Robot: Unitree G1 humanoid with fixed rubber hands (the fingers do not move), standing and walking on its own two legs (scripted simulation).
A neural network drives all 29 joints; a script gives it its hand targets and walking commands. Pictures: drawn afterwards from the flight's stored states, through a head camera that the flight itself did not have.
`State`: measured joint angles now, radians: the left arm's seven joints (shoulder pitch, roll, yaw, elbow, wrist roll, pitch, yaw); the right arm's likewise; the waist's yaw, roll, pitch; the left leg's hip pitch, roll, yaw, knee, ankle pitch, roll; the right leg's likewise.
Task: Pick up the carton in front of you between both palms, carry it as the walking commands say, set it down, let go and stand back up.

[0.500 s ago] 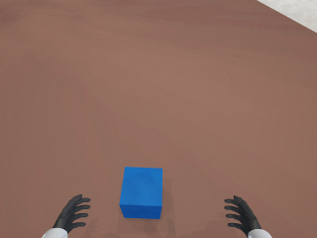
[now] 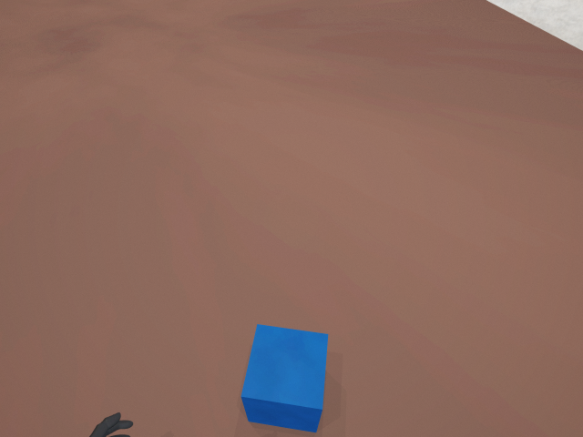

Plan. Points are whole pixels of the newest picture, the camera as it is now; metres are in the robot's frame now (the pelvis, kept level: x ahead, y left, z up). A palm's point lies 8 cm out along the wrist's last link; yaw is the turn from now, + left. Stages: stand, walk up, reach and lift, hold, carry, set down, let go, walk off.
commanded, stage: stand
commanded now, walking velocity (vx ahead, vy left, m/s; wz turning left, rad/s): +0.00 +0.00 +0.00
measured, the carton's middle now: (287, 379) +0.41 +0.02 -0.63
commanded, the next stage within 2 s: none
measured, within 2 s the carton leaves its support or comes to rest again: neither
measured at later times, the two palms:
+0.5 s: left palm out of the picture +0.04 +0.27 -0.11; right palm out of the picture +0.11 -0.24 -0.11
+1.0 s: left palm out of the picture -0.01 +0.27 -0.11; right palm out of the picture +0.10 -0.25 -0.11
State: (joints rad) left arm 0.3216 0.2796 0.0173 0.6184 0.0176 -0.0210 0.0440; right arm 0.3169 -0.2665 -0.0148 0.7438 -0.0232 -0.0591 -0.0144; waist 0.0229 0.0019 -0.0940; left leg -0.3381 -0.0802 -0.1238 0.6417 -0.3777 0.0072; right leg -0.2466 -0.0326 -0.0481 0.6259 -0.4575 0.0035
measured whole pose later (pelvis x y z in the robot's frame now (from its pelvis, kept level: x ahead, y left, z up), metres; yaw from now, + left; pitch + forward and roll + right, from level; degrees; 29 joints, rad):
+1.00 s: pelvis -0.01 +0.00 +0.00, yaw +5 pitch +2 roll -1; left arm 0.39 0.28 0.01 0.73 0.02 0.04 0.05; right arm 0.30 -0.26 0.00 0.75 -0.02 0.01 -0.03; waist 0.03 0.01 -0.03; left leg -0.35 -0.09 -0.20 0.71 -0.38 0.00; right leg -0.19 -0.04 -0.16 0.62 -0.46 0.00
